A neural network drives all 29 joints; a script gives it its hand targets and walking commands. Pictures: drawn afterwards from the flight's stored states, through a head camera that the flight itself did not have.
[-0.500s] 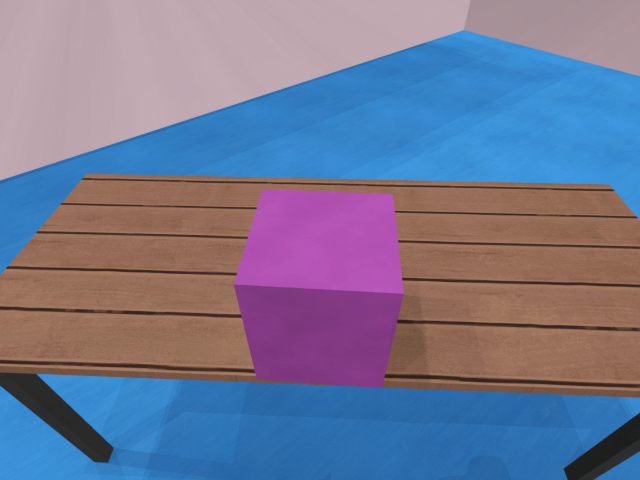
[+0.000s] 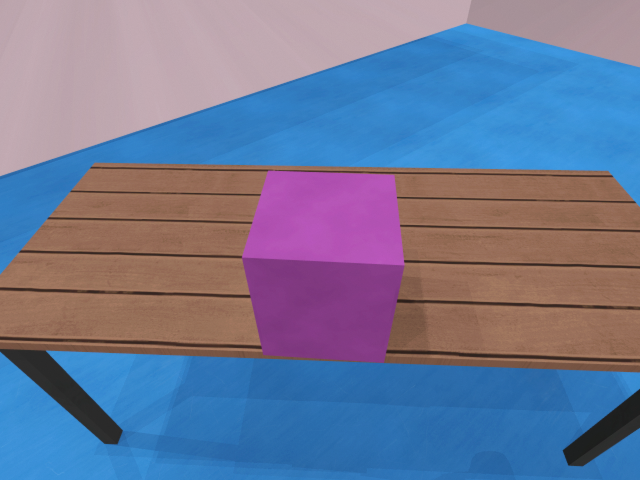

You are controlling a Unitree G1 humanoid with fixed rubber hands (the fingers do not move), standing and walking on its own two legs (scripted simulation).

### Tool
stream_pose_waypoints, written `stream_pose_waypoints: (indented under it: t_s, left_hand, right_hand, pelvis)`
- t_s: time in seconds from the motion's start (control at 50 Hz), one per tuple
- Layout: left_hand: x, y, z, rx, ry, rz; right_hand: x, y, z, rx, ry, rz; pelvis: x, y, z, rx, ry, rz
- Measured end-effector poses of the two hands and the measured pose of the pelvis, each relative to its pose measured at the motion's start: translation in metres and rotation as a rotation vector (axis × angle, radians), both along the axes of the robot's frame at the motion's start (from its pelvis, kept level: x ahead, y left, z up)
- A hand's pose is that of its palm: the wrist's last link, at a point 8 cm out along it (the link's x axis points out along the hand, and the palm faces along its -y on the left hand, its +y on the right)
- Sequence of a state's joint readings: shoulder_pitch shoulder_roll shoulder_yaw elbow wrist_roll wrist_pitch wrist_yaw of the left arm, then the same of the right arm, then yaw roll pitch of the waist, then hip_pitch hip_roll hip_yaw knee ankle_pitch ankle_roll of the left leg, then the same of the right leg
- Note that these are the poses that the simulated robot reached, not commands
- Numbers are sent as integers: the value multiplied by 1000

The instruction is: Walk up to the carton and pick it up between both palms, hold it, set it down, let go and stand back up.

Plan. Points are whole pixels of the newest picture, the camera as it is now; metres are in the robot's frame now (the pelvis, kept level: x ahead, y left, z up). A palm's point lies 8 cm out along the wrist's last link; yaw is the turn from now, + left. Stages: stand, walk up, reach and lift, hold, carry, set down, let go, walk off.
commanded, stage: stand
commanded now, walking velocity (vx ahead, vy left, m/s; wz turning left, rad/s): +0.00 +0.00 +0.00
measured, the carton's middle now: (326, 267) +0.47 +0.00 -0.01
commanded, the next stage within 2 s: none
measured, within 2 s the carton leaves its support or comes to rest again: neither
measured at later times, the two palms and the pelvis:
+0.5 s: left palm out of the picture +0.06 +0.24 -0.11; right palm out of the picture +0.05 -0.27 -0.12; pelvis +0.01 -0.01 +0.00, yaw +0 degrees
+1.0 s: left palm out of the picture +0.07 +0.23 -0.11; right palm out of the picture +0.07 -0.27 -0.12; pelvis +0.03 -0.02 +0.00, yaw +0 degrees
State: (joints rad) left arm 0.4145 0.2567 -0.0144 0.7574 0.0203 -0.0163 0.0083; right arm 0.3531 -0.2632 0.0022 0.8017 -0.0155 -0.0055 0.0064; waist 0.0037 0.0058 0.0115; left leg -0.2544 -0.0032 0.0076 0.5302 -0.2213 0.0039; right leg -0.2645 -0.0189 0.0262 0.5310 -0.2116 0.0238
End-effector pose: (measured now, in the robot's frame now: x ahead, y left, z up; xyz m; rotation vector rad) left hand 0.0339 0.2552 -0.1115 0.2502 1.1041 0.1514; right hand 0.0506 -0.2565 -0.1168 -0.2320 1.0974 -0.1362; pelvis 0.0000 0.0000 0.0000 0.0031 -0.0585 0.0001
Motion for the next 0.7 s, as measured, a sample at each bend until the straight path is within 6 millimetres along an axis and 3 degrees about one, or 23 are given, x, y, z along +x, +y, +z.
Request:
stream_pose_waypoints:
  t_s: [0.18,0.7]
  left_hand:
    - [-3,-4,-2,0,18,5]
    - [34,-22,-2,-14,-2,-5]
  right_hand:
    - [-7,-4,-2,-3,23,-8]
    - [11,-14,-1,-4,42,-14]
  pelvis:
    - [1,-5,0,2,4,-1]
    - [19,-18,2,-1,15,1]
